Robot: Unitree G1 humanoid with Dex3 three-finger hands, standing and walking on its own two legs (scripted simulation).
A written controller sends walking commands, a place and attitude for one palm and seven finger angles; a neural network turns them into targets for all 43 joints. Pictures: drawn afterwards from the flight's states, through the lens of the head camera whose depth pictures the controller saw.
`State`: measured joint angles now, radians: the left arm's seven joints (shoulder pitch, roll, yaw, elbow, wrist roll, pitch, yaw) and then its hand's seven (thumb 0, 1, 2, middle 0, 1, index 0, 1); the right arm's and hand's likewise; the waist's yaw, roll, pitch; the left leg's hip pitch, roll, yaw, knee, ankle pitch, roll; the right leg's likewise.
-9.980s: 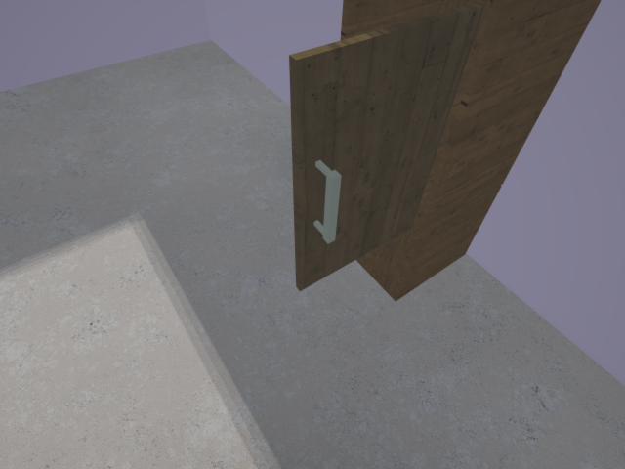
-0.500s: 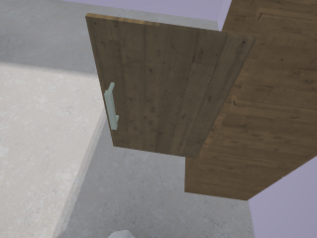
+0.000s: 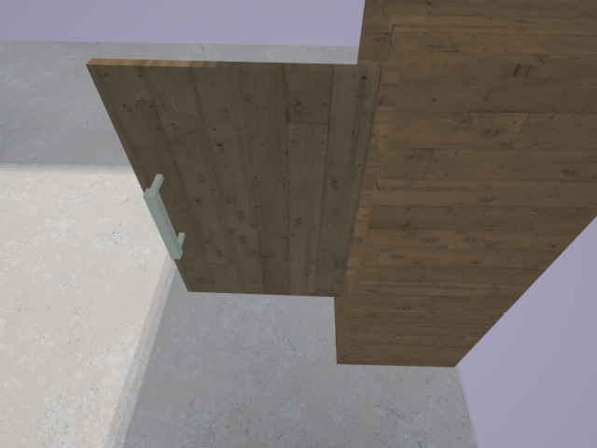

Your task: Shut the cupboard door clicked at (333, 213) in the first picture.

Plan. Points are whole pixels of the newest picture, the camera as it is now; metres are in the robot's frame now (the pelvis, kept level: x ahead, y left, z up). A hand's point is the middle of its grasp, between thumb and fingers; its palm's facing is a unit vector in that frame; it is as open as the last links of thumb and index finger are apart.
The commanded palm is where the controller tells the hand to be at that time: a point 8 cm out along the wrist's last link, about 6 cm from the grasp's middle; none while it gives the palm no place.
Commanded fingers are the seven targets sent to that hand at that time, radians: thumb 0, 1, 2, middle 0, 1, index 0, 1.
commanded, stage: come to a stop and stand still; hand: left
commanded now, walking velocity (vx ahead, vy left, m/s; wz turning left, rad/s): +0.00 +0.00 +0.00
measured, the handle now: (168, 219) +0.50 +0.26 -0.03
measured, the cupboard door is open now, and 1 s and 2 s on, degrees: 89 89 89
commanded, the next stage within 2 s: look again from close up in 0.32 s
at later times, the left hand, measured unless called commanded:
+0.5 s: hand out of the picture +0.00 +0.15 -0.17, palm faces +0.02 -0.98 -0.18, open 7.4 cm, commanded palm none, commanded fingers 0.00 0.90 0.90 -0.20 -0.30 -0.20 -0.30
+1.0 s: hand out of the picture +0.06 +0.22 -0.17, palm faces +0.00 -0.97 -0.26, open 7.4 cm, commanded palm none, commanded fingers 0.00 0.90 0.90 -0.20 -0.30 -0.20 -0.30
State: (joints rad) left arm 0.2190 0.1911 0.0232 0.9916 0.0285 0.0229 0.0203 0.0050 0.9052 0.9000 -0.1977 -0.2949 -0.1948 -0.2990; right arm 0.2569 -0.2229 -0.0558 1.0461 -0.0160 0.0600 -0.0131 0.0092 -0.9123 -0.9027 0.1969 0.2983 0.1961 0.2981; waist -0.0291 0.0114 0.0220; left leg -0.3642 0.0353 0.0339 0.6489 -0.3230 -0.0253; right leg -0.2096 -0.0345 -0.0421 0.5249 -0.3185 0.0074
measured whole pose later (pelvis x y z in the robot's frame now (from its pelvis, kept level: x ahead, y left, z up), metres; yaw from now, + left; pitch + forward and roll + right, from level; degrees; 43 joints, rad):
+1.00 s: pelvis +0.01 +0.02 +0.00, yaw +0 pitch -1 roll +0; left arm 0.25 0.22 -0.01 0.99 0.02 0.01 0.04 0.01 0.90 0.90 -0.20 -0.30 -0.20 -0.30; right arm 0.15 -0.19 0.00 1.02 -0.01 0.01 -0.01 0.01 -0.91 -0.90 0.20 0.30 0.20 0.30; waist 0.01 0.00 0.03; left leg -0.24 -0.01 0.05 0.53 -0.26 0.02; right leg -0.16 -0.06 -0.03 0.51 -0.33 0.04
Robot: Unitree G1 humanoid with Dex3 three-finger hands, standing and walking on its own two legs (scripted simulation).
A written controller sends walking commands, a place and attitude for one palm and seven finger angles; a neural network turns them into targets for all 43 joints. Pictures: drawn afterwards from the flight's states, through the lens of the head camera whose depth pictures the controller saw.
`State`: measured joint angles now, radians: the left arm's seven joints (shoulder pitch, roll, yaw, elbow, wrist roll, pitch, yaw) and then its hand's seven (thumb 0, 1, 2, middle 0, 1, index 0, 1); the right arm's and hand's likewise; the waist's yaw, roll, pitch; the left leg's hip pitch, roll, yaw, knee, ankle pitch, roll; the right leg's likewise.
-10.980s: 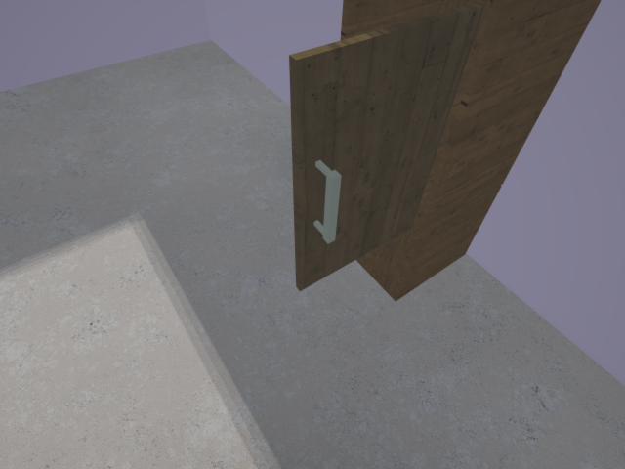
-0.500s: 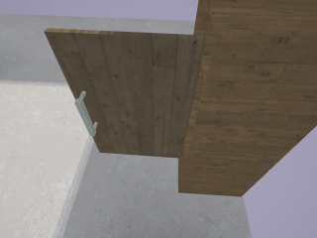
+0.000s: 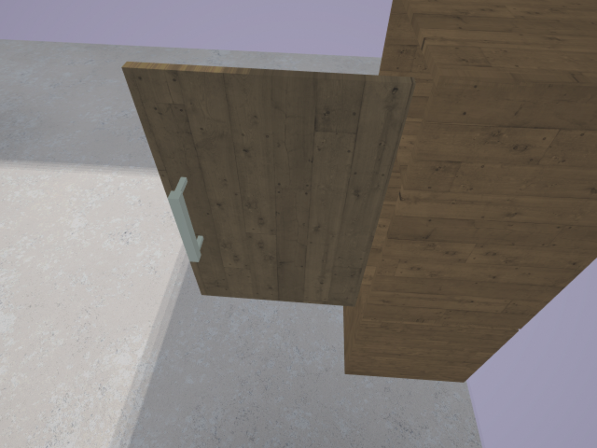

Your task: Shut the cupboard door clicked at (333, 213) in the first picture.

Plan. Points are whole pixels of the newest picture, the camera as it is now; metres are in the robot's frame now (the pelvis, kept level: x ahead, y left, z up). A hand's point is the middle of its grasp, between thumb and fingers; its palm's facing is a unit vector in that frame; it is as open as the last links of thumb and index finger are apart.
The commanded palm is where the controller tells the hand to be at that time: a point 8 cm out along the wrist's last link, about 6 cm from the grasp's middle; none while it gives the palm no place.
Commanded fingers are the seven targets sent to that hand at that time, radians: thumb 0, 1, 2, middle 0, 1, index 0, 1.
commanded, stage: come to a stop and stand still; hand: left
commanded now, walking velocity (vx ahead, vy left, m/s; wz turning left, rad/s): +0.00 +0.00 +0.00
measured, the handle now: (189, 221) +0.49 +0.24 -0.03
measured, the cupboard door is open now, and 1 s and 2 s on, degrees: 89 89 89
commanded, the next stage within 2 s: look again from close up in 0.98 s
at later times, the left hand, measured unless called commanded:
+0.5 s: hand out of the picture -0.03 +0.19 -0.17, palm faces -0.02 -0.97 -0.22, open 7.4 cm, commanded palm none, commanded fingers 0.00 0.90 0.90 -0.20 -0.30 -0.20 -0.30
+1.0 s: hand out of the picture -0.05 +0.18 -0.18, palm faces +0.02 -0.98 -0.18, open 7.4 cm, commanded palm none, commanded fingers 0.00 0.90 0.90 -0.20 -0.30 -0.20 -0.30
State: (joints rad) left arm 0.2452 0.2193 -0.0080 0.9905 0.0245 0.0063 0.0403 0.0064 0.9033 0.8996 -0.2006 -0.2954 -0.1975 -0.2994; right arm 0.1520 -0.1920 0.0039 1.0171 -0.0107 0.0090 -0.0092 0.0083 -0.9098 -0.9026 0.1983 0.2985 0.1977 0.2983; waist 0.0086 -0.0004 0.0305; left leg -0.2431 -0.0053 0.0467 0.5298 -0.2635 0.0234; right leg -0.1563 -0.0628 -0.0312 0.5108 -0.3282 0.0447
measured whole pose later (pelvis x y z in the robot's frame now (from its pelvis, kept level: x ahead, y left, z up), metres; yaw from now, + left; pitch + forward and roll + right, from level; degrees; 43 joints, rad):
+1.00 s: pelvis -0.04 +0.01 +0.00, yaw +1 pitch -1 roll -1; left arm 0.35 0.18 -0.02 1.06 0.02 -0.01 0.03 0.01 0.90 0.90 -0.20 -0.30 -0.20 -0.30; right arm 0.29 -0.16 0.01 1.07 -0.01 0.00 0.00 0.01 -0.91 -0.90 0.20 0.30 0.20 0.30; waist 0.00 -0.03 0.00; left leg -0.28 -0.01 0.04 0.47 -0.17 0.04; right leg -0.19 -0.07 -0.04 0.46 -0.25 0.05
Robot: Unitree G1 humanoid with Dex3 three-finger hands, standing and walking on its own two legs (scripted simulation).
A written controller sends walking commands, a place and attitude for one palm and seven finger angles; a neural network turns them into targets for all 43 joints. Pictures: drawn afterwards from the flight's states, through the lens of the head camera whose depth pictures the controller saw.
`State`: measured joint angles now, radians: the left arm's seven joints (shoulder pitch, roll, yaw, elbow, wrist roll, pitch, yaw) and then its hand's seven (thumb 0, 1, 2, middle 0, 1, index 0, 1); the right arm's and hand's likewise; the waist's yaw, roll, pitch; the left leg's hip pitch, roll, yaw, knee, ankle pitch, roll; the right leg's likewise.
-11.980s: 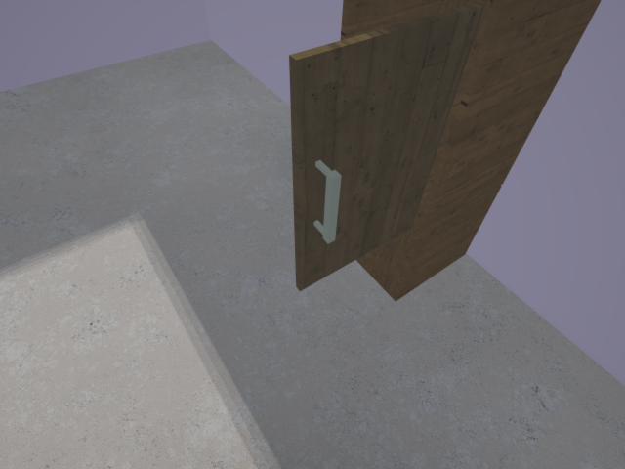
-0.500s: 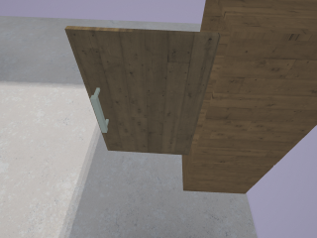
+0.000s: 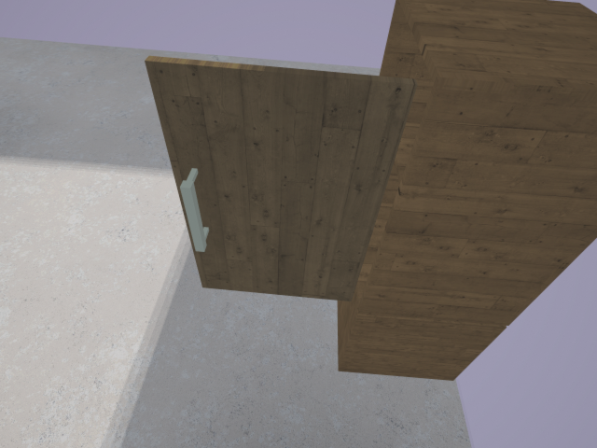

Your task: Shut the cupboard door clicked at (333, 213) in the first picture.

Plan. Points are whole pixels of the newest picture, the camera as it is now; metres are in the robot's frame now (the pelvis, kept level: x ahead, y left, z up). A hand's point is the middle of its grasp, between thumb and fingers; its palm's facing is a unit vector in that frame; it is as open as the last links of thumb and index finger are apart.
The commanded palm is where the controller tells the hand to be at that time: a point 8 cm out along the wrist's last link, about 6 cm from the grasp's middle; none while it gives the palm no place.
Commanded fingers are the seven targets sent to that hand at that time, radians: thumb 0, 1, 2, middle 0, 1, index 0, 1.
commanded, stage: look again from close up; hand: left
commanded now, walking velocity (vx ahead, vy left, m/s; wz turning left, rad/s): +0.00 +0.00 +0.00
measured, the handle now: (197, 212) +0.53 +0.23 -0.03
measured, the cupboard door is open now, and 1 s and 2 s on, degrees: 89 89 89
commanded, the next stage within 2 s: shuffle to correct the standing spot in 0.56 s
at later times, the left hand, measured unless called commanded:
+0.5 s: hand out of the picture +0.00 +0.16 -0.18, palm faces +0.00 -0.99 -0.16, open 7.4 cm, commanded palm none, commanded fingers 0.00 0.90 0.90 -0.20 -0.30 -0.20 -0.30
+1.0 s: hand out of the picture +0.01 +0.19 -0.19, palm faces +0.04 -0.99 -0.17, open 7.4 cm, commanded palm none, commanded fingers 0.00 0.90 0.90 -0.20 -0.30 -0.20 -0.30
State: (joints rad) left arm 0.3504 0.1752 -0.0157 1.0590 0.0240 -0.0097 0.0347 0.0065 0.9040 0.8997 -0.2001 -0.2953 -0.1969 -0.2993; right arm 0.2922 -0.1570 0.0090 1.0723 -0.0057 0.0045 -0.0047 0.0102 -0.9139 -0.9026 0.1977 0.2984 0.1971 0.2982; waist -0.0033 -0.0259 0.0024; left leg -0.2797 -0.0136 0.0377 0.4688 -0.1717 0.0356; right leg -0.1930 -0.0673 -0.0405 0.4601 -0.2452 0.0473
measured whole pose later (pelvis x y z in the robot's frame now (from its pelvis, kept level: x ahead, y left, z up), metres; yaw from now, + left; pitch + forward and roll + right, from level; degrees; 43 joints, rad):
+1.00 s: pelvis +0.05 +0.02 -0.01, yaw -1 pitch -1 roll +0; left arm 0.39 0.17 0.02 1.08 0.03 0.01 0.03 0.01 0.90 0.90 -0.20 -0.30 -0.20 -0.30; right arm 0.32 -0.15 0.01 1.10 -0.01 -0.01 -0.01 0.01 -0.91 -0.90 0.20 0.30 0.20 0.30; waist 0.01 -0.05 0.01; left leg -0.25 -0.05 0.06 0.57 -0.31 0.07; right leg -0.17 -0.11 -0.03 0.56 -0.38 0.03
